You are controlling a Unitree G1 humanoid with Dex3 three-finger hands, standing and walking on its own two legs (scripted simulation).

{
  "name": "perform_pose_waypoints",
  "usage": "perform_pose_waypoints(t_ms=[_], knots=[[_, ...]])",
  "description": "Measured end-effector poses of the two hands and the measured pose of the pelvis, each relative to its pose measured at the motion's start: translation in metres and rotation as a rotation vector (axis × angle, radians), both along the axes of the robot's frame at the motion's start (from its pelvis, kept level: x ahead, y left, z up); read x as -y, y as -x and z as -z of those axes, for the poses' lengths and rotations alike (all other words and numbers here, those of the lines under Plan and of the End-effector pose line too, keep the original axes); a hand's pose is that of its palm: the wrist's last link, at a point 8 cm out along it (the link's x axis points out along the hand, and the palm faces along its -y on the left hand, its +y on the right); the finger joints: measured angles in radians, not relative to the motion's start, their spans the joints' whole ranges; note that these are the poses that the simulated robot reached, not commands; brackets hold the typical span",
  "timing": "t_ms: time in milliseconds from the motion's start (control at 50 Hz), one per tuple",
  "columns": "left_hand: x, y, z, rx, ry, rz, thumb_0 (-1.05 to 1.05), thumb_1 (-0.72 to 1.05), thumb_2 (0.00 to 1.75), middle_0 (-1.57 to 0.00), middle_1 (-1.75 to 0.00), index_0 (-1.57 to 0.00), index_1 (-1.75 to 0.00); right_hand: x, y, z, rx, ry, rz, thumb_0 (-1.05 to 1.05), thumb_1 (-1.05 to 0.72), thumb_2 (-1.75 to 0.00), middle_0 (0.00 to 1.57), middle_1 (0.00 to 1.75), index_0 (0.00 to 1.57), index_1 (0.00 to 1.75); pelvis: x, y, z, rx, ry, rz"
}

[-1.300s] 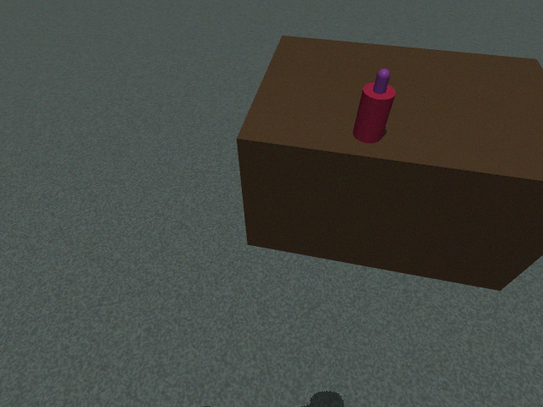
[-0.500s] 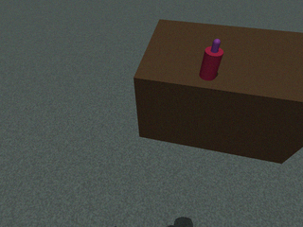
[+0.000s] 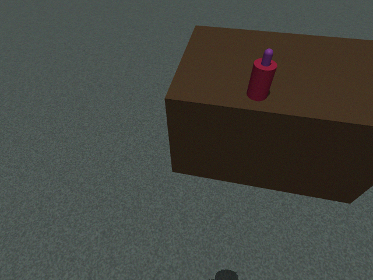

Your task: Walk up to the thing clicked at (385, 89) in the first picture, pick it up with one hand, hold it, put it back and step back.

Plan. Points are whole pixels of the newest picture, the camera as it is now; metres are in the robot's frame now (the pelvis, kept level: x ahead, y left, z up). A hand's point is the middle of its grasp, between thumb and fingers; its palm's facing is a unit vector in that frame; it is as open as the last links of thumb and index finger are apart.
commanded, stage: walk up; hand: right
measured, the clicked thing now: (262, 73) +0.88 -0.26 -0.06
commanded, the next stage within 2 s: none
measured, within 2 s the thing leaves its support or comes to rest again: neither
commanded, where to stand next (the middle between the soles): +0.50 +0.02 m, yaw -9 degrees
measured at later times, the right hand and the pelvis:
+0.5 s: hand out of the picture +0.14 -0.26 -0.18, palm faces +0.10 +0.93 -0.34, open 7.4 cm; pelvis +0.15 +0.01 -0.02, yaw -5 degrees
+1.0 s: hand (282, 214) +0.31 -0.23 -0.12, palm faces +0.15 +0.88 -0.44, open 7.4 cm; pelvis +0.32 +0.06 -0.01, yaw -10 degrees
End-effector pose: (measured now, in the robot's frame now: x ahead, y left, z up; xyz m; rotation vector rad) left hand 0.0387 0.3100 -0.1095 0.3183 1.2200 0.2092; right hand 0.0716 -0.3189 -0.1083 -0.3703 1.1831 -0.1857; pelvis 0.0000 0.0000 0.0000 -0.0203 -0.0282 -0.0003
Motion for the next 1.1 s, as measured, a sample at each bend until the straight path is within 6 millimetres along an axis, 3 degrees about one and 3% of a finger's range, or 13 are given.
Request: perform_pose_waypoints(t_ms=[100, 180, 280, 380, 460, 520, 600, 680, 780, 860, 940, 1100], knots=[[-0.031, -0.001, 0.009, -0.073, -0.005, -0.009, 0.0, 0.9, 0.9, -0.2, -0.3, -0.21, -0.3, -0.012, -0.017, -0.009, 0.035, 0.035, 0.008, 0.01, -0.9, -0.89, 0.2, 0.3, 0.2, 0.3, -0.02, -0.024, 0.005, 0.008, -0.018, 0.026], [-0.041, -0.033, 0.008, -0.096, -0.012, 0.033, 0.01, 0.91, 0.9, -0.2, -0.3, -0.21, -0.3, -0.021, -0.016, -0.019, 0.052, 0.041, 0.06, 0.01, -0.9, -0.89, 0.2, 0.3, 0.2, 0.3, -0.028, -0.047, 0.0, 0.011, -0.013, 0.041], [-0.038, -0.098, 0.002, -0.029, 0.004, 0.103, 0.01, 0.91, 0.9, -0.2, -0.3, -0.21, -0.3, -0.028, -0.013, -0.02, 0.0, 0.033, 0.103, 0.01, -0.9, -0.89, 0.2, 0.3, 0.21, 0.3, -0.03, -0.076, -0.004, 0.024, -0.016, 0.062], [-0.02, -0.178, -0.002, 0.049, 0.01, 0.189, 0.01, 0.91, 0.9, -0.2, -0.3, -0.2, -0.3, -0.028, -0.02, -0.004, -0.035, 0.004, 0.149, 0.01, -0.9, -0.89, 0.2, 0.3, 0.21, 0.3, -0.026, -0.108, 0.004, 0.037, -0.03, 0.085], [0.002, -0.244, -0.003, 0.14, -0.002, 0.237, 0.01, 0.91, 0.9, -0.2, -0.3, -0.21, -0.3, -0.02, -0.039, 0.022, -0.047, -0.022, 0.18, 0.01, -0.9, -0.89, 0.2, 0.3, 0.21, 0.3, -0.017, -0.143, 0.019, 0.045, -0.026, 0.092], [0.015, -0.278, -0.008, 0.227, -0.002, 0.244, 0.0, 0.91, 0.9, -0.2, -0.3, -0.21, -0.3, -0.02, -0.065, 0.031, -0.053, -0.044, 0.175, 0.01, -0.9, -0.89, 0.2, 0.3, 0.2, 0.3, -0.01, -0.161, 0.022, 0.059, -0.015, 0.096], [0.019, -0.295, -0.022, 0.257, 0.002, 0.225, 0.0, 0.91, 0.9, -0.2, -0.3, -0.21, -0.3, -0.023, -0.108, 0.022, -0.007, -0.066, 0.146, 0.01, -0.9, -0.89, 0.2, 0.3, 0.2, 0.3, -0.01, -0.185, 0.011, 0.063, -0.02, 0.11], [0.009, -0.301, -0.026, 0.212, -0.005, 0.227, 0.0, 0.9, 0.9, -0.2, -0.3, -0.21, -0.3, -0.023, -0.145, 0.01, 0.047, -0.064, 0.125, 0.01, -0.9, -0.89, 0.2, 0.3, 0.21, 0.3, -0.015, -0.21, 0.004, 0.051, -0.011, 0.128], [-0.019, -0.31, -0.016, 0.145, -0.006, 0.21, 0.0, 0.9, 0.9, -0.2, -0.3, -0.21, -0.3, -0.025, -0.179, -0.002, 0.043, -0.02, 0.111, 0.01, -0.9, -0.89, 0.2, 0.3, 0.2, 0.3, -0.029, -0.245, 0.005, 0.036, 0.003, 0.132], [-0.049, -0.328, 0.005, 0.089, -0.007, 0.2, 0.0, 0.9, 0.9, -0.2, -0.3, -0.21, -0.3, -0.033, -0.206, -0.008, 0.057, 0.043, 0.118, 0.01, -0.9, -0.89, 0.2, 0.3, 0.2, 0.3, -0.047, -0.279, 0.016, 0.027, 0.003, 0.141], [-0.063, -0.357, 0.019, 0.02, -0.013, 0.213, 0.01, 0.91, 0.9, -0.2, -0.3, -0.21, -0.3, -0.044, -0.219, -0.016, 0.084, 0.076, 0.166, 0.01, -0.9, -0.89, 0.2, 0.3, 0.2, 0.3, -0.058, -0.306, 0.018, 0.028, -0.013, 0.167], [-0.054, -0.428, 0.007, 0.013, 0.02, 0.273, 0.01, 0.91, 0.9, -0.2, -0.3, -0.21, -0.3, -0.062, -0.236, -0.029, 0.018, 0.057, 0.217, 0.01, -0.9, -0.89, 0.2, 0.3, 0.21, 0.3, -0.06, -0.356, 0.001, 0.027, -0.014, 0.193]])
